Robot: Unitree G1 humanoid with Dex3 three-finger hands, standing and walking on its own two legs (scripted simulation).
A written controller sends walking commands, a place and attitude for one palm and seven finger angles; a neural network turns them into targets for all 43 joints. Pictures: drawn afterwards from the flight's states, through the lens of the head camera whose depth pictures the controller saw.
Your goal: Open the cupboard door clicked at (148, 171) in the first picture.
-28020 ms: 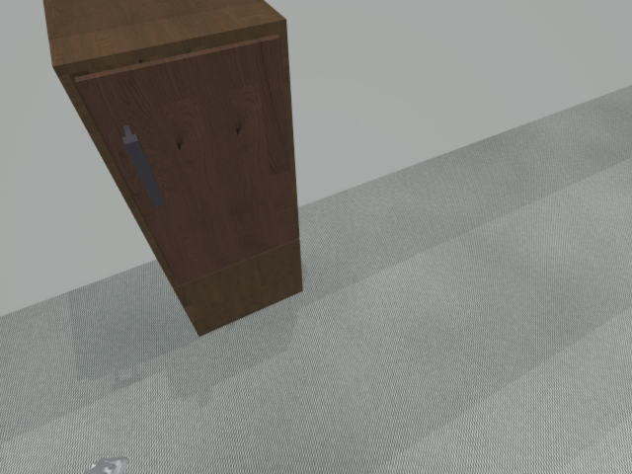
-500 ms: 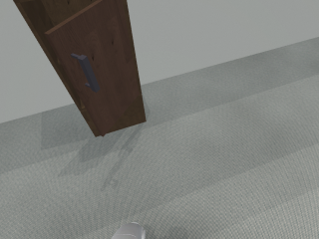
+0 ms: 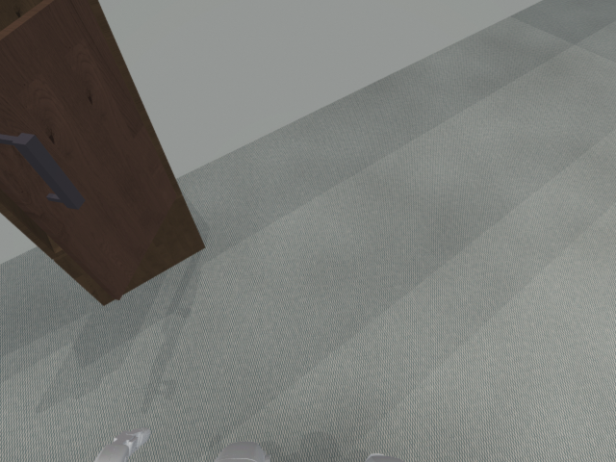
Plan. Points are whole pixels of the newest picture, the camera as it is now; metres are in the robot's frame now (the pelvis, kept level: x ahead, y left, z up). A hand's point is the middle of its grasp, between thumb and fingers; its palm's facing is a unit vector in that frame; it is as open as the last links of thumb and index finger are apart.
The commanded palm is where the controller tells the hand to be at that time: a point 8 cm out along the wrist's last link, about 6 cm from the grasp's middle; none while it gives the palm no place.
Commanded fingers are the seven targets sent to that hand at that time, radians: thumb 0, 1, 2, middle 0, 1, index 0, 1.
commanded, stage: walk to a spot facing it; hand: left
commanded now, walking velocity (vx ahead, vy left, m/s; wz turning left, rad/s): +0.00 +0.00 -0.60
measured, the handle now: (41, 172) +0.52 +0.49 +0.02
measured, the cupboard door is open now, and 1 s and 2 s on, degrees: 41 41 41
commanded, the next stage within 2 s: turn to face it in 1.78 s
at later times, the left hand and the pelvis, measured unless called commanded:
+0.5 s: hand (259, 371) +0.26 +0.10 -0.14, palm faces -0.37 -0.90 -0.22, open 7.4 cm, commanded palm none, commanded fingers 0.00 0.90 0.90 -0.20 -0.30 -0.20 -0.30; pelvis +0.06 -0.04 +0.00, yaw -19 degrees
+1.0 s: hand (337, 286) +0.41 -0.02 -0.14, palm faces -0.56 -0.81 -0.17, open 7.4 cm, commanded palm none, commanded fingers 0.00 0.90 0.90 -0.20 -0.30 -0.20 -0.30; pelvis +0.22 -0.12 +0.02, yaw -34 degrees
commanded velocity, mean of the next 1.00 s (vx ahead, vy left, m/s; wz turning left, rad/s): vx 0.33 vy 0.00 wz -0.45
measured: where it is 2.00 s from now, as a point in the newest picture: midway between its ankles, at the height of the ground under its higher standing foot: (448, 340)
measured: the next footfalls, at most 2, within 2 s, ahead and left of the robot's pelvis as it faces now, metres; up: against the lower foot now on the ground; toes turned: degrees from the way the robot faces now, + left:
left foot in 0.16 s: +0.07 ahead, +0.14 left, +0.00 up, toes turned -2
right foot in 0.48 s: +0.08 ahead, -0.18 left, +0.00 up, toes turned -24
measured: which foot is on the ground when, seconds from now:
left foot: up 0.00-0.14, down 0.16-0.46, up 0.48-0.72, down 0.74-1.00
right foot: down 0.00-0.14, up 0.16-0.46, down 0.48-0.74, up 0.76-1.00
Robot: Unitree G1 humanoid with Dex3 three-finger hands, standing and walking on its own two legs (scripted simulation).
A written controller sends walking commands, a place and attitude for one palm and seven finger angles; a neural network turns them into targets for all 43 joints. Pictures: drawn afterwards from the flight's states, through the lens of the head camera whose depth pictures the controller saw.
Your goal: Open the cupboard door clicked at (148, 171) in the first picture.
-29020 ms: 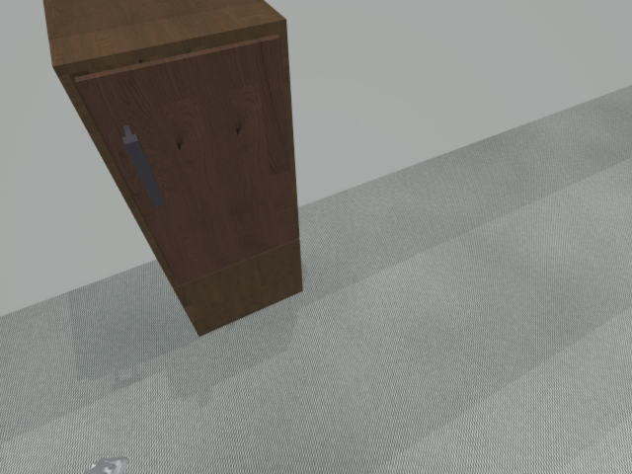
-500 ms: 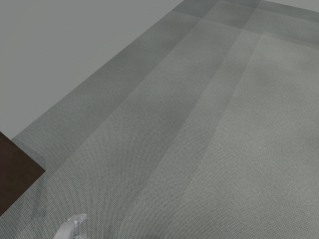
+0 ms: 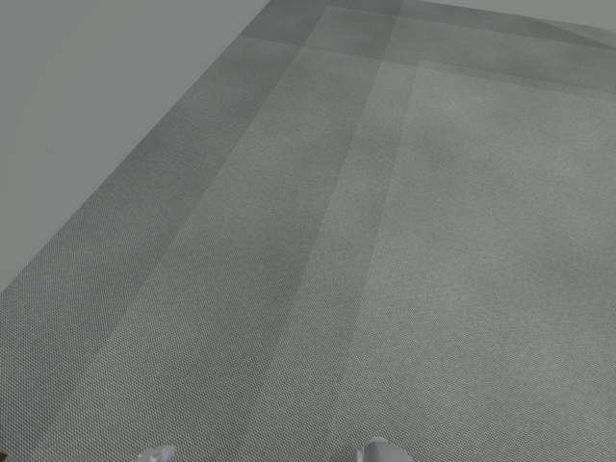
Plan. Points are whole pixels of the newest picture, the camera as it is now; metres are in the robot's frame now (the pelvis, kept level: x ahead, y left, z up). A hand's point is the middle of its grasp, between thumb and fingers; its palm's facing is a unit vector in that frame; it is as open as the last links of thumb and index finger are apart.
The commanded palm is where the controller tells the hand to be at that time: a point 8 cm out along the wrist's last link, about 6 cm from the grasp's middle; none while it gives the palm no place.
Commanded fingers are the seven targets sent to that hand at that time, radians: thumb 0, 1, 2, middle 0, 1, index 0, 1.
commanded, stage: walk to a spot facing it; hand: left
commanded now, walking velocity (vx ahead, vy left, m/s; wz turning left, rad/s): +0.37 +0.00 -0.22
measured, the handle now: out of the picture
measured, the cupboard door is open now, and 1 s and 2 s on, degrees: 41 41 41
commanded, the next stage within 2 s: turn to face it in 0.78 s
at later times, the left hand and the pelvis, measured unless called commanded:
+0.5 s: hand (213, 424) +0.20 +0.16 -0.19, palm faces +0.03 -0.99 -0.16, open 7.3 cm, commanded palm none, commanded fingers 0.00 0.90 0.90 -0.20 -0.30 -0.20 -0.30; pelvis +0.24 -0.02 -0.02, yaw -4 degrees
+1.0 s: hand (274, 234) +0.57 +0.09 -0.17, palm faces -0.08 -0.97 -0.23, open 7.4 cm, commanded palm none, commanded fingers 0.00 0.90 0.90 -0.20 -0.30 -0.20 -0.30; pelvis +0.45 -0.09 -0.01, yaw -5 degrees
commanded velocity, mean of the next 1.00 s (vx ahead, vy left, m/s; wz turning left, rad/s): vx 0.30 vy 0.00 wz -0.02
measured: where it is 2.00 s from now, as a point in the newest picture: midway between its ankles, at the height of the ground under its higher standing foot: (351, 332)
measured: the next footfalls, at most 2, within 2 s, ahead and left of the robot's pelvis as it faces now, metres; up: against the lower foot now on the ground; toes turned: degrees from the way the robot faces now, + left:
right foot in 0.08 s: +0.16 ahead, -0.13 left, +0.00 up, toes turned -8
left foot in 0.48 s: +0.38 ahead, +0.09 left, +0.00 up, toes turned +5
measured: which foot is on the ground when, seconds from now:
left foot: down 0.00-0.08, up 0.10-0.46, down 0.48-0.90, up 0.92-1.00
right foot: up 0.00-0.06, down 0.08-0.48, up 0.50-0.88, down 0.90-1.00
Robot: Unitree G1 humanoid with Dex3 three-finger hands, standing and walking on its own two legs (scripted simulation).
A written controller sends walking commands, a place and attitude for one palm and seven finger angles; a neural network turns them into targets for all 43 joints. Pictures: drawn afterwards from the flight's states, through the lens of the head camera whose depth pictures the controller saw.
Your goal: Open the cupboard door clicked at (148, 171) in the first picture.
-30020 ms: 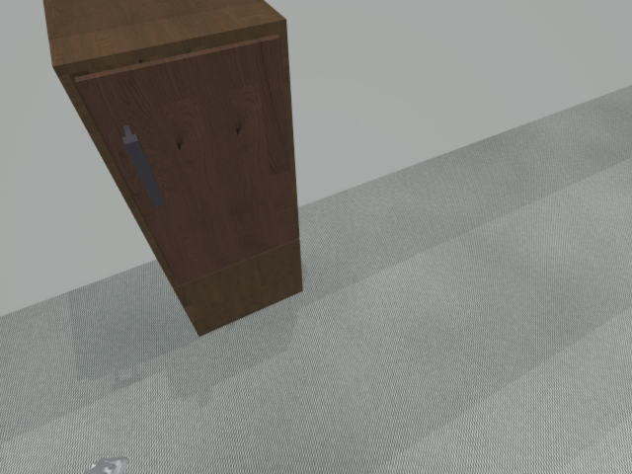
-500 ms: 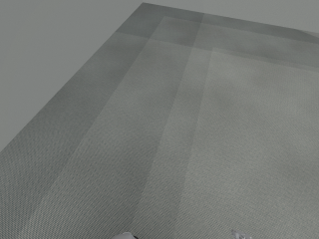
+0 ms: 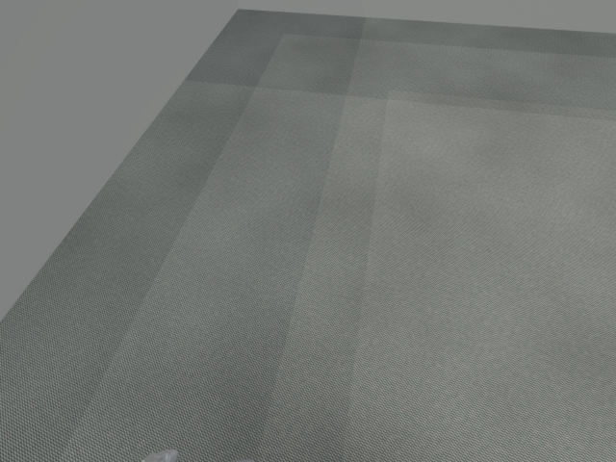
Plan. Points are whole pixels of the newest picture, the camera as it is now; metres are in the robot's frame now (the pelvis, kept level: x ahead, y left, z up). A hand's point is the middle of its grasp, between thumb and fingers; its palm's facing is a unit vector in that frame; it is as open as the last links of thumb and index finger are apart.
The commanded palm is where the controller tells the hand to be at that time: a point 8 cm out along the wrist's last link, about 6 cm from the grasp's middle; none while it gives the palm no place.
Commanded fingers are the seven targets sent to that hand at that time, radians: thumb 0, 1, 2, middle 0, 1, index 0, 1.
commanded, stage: turn to face it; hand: left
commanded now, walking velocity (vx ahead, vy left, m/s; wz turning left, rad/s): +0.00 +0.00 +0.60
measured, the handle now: out of the picture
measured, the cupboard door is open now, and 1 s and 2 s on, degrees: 41 41 41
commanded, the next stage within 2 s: none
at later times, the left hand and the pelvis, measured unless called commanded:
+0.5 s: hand (169, 457) +0.15 +0.22 -0.16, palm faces +0.28 -0.93 -0.25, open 7.4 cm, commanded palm none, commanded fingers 0.00 0.90 0.90 -0.20 -0.30 -0.20 -0.30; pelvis +0.11 -0.01 +0.00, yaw +15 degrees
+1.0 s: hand out of the picture +0.08 +0.17 -0.17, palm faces +0.58 -0.77 -0.27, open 7.4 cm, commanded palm none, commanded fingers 0.00 0.90 0.90 -0.20 -0.30 -0.20 -0.30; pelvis +0.15 -0.05 -0.01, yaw +36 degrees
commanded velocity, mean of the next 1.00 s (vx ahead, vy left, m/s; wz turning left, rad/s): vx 0.00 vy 0.00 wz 0.60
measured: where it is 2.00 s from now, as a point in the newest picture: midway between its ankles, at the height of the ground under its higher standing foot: (343, 457)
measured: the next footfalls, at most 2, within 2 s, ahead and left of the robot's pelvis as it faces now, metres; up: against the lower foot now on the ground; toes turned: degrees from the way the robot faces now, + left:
left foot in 0.24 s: +0.18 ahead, +0.13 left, +0.00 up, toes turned +15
right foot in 0.58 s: +0.20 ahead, -0.15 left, +0.00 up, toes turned +17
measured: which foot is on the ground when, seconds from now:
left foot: up 0.00-0.22, down 0.24-0.56, up 0.58-0.86, down 0.88-1.00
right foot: down 0.00-0.22, up 0.24-0.56, down 0.58-0.88, up 0.90-1.00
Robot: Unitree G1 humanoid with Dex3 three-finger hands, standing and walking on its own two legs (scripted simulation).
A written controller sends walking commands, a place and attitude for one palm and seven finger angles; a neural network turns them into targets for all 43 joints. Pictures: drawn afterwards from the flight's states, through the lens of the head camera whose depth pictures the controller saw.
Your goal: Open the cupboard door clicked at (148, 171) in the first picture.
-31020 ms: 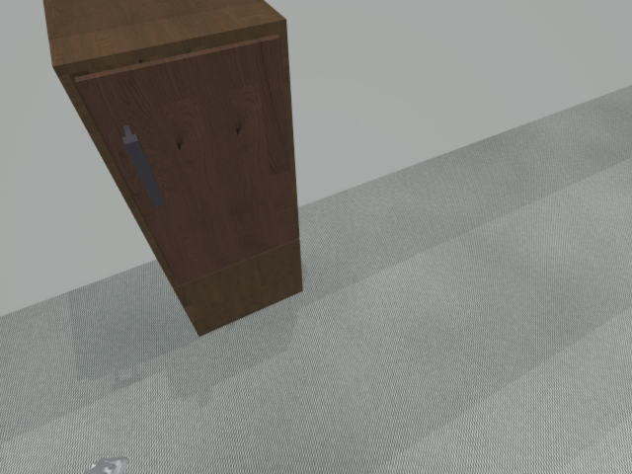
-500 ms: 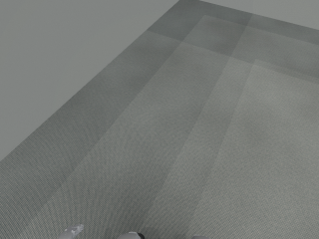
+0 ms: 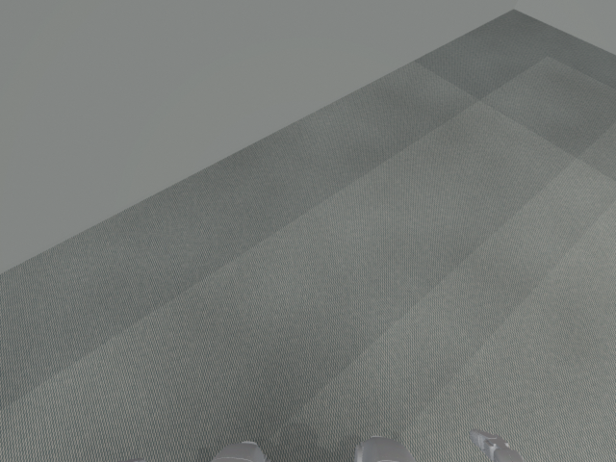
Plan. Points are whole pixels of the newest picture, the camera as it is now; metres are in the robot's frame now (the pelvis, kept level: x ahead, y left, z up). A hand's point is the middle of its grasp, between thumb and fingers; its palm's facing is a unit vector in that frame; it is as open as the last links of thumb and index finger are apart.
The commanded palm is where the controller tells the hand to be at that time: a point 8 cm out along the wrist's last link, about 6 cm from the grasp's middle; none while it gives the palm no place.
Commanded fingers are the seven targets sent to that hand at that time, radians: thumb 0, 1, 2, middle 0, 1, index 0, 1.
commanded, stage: turn to face it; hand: left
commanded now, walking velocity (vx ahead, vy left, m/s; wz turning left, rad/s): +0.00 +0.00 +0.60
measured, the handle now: out of the picture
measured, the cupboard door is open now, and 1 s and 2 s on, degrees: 41 41 41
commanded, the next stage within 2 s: none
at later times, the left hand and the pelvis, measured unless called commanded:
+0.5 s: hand out of the picture +0.02 +0.19 -0.18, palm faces +0.34 -0.91 -0.22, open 7.4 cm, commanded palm none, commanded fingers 0.00 0.90 0.90 -0.20 -0.30 -0.20 -0.30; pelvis +0.02 -0.02 +0.00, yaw +20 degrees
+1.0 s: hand out of the picture +0.01 +0.15 -0.15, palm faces +0.59 -0.77 -0.25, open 7.4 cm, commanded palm none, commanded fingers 0.00 0.90 0.90 -0.20 -0.30 -0.20 -0.30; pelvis +0.06 -0.06 +0.01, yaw +38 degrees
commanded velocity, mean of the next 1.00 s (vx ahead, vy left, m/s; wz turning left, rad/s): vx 0.00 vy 0.00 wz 0.60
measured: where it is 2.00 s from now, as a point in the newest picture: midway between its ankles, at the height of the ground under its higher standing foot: outside the picture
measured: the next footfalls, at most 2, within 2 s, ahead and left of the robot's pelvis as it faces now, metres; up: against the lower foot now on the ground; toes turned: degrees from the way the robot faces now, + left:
right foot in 0.14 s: +0.08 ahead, -0.16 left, +0.00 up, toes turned +2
left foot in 0.42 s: +0.03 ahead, +0.09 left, +0.00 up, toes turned +22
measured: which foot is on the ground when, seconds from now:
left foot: down 0.00-0.14, up 0.16-0.40, down 0.42-0.76, up 0.78-1.00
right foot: up 0.00-0.12, down 0.14-0.42, up 0.44-0.74, down 0.76-1.00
